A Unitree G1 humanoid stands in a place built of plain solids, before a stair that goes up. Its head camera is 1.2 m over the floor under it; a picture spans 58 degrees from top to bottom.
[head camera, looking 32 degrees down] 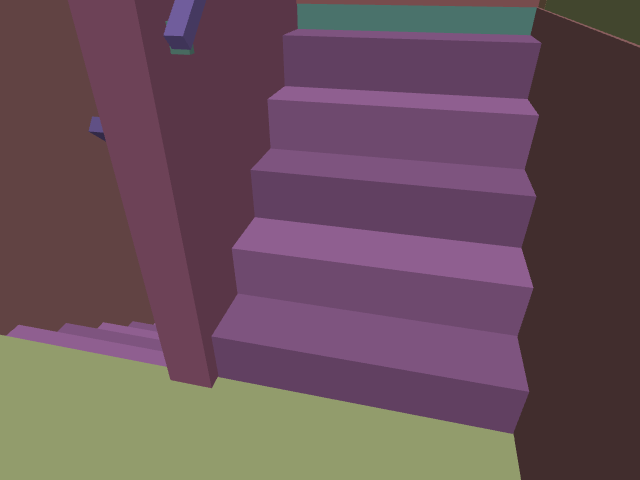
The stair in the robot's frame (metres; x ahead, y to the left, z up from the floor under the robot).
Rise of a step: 0.20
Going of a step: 0.23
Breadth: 0.97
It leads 13 degrees to the right of straight ahead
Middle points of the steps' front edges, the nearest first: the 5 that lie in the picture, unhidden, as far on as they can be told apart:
0.91 -0.12 0.20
1.13 -0.17 0.39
1.35 -0.22 0.59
1.57 -0.27 0.78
1.79 -0.32 0.98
